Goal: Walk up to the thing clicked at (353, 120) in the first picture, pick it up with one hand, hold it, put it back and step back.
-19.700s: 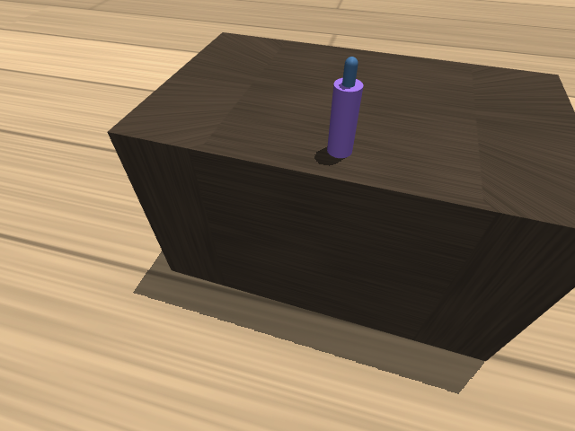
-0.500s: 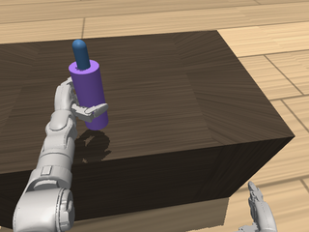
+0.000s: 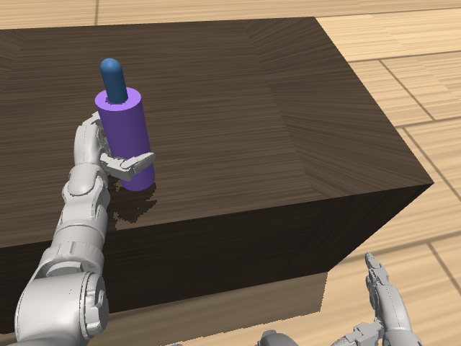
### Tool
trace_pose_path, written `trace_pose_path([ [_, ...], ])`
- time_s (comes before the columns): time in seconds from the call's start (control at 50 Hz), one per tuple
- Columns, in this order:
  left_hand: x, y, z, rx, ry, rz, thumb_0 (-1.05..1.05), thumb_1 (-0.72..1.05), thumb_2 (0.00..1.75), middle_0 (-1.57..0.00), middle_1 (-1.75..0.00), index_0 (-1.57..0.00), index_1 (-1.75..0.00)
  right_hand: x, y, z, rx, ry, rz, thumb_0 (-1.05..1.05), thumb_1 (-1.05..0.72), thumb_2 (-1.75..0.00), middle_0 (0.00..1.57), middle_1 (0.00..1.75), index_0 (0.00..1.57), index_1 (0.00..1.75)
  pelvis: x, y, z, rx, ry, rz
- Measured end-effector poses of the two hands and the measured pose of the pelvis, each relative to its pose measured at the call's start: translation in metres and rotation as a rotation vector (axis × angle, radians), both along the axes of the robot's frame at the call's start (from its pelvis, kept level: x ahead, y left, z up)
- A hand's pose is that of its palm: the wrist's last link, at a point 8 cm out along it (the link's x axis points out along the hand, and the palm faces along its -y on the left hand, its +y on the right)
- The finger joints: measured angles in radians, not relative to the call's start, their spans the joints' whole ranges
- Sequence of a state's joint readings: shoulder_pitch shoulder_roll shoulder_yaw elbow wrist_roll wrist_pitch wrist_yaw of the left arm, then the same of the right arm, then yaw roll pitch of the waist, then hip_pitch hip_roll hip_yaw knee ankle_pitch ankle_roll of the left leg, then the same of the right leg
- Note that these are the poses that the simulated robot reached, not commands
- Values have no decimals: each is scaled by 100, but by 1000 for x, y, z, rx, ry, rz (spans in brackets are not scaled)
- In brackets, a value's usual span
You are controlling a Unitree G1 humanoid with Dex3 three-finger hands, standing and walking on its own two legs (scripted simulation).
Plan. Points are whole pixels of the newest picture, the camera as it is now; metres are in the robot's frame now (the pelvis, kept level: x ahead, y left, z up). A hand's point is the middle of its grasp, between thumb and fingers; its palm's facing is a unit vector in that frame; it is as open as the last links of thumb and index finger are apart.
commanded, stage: lower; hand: left
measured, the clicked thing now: (126, 130) +0.47 +0.14 +0.12
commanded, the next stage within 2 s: loosen in 0.42 s
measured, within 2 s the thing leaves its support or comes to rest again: rests again in 1.24 s
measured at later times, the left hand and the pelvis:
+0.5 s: hand (129, 149) +0.49 +0.15 +0.05, palm faces +0.03 -1.00 +0.00, open 10.1 cm; pelvis +0.00 +0.00 -0.02, yaw +0 degrees
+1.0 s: hand (127, 144) +0.49 +0.15 +0.06, palm faces +0.05 -1.00 +0.01, open 12.0 cm; pelvis +0.00 +0.00 -0.03, yaw +0 degrees
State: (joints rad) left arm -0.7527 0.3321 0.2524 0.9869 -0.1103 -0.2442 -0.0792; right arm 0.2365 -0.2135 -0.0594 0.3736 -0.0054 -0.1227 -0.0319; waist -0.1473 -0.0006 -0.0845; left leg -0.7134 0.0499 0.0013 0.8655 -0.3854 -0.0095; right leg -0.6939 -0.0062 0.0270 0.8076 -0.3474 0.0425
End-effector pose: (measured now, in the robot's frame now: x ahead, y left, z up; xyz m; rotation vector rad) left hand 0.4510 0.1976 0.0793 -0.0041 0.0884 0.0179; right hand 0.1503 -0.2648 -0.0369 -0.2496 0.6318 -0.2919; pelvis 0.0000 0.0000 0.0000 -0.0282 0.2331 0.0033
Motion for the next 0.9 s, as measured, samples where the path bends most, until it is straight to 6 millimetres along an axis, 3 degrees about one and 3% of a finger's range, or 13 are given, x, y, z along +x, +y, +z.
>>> trace_pose_path([
  [0.32,10,2,-24,11,-13,10,-1,-51,111,-80,-119,-77,-118,-6,4,-1,-27,4,23,-1,51,-6,6,6,6,5,-2,2,-14,-8,51,3],
  [0.62,11,6,-26,1,-50,25,-1,-51,111,-81,-117,-79,-115,-3,8,-1,-30,-6,58,-1,51,-6,6,6,6,5,-1,0,-22,-11,72,9],
  [0.9,13,6,-21,-7,-78,32,-2,-45,72,-85,-89,-84,-88,-4,6,-1,-33,-5,60,-1,51,-5,6,6,6,5,-4,-2,-26,-8,76,10],
])
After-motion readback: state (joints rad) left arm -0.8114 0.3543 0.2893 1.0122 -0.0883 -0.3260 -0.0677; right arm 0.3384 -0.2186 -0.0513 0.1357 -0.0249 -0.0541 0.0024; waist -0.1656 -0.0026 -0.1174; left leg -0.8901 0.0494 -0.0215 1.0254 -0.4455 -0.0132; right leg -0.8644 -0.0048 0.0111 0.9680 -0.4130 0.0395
